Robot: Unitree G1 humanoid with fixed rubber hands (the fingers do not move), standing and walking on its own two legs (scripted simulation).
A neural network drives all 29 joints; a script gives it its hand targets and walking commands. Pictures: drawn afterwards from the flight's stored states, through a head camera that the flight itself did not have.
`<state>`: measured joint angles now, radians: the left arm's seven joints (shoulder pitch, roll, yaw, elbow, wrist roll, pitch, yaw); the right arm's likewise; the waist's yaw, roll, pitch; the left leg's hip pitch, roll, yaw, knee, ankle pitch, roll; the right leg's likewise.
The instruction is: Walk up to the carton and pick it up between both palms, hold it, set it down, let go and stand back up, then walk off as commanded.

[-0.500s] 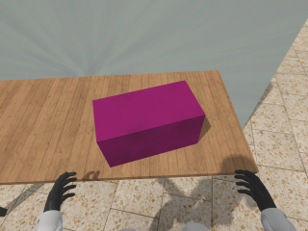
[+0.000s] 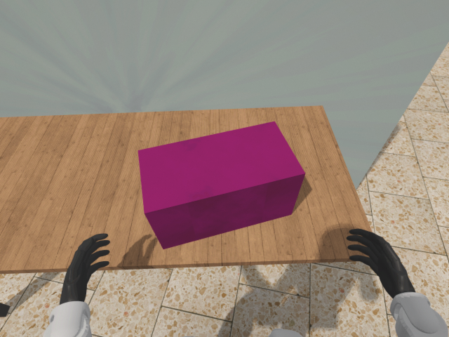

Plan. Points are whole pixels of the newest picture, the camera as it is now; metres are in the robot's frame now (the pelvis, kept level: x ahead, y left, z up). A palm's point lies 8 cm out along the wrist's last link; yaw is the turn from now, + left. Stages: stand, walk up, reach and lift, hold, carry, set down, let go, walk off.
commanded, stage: reach and lift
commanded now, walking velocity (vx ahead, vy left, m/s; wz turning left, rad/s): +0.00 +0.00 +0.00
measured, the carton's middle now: (219, 184) +0.43 +0.05 -0.04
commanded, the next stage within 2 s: none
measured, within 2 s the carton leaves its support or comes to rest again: neither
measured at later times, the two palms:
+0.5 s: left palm (89, 236) +0.27 +0.27 +0.02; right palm (371, 217) +0.32 -0.24 +0.02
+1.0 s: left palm (92, 200) +0.33 +0.28 +0.05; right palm (354, 172) +0.39 -0.21 +0.06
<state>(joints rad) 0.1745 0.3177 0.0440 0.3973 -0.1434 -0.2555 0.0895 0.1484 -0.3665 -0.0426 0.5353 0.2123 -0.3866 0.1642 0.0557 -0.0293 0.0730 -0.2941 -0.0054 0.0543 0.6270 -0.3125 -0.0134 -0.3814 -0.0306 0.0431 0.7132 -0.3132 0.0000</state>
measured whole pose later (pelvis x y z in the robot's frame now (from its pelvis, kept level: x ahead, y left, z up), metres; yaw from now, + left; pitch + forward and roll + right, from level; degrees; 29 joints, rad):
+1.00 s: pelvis +0.01 +0.00 +0.00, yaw +0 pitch +1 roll +2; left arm -0.40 0.32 0.04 0.70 -0.20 -0.05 0.09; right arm -0.49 -0.44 0.08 0.81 0.35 -0.13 0.15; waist 0.09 -0.02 0.06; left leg -0.30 -0.01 0.05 0.60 -0.31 -0.01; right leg -0.39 -0.03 0.04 0.69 -0.32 0.00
